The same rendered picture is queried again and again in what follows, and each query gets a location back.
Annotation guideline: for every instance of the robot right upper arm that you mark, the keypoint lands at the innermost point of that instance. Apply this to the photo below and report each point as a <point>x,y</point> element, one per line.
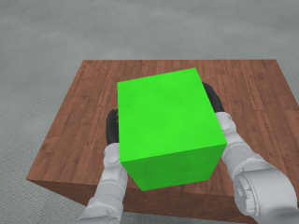
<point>267,196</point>

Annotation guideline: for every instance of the carton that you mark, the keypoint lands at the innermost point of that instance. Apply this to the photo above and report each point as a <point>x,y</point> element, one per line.
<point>169,134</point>

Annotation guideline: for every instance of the robot left hand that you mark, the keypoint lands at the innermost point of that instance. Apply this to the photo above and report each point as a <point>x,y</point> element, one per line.
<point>112,127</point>

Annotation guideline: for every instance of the pedestal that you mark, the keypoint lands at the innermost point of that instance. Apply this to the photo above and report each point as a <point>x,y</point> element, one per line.
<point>254,92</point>

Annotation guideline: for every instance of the robot right forearm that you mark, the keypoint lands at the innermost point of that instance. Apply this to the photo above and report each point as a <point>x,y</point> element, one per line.
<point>237,155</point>

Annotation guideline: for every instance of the robot right hand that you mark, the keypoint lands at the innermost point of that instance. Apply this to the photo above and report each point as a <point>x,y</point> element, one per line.
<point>213,98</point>

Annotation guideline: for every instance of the robot left forearm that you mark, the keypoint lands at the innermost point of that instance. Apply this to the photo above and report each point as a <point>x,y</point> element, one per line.
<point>108,198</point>

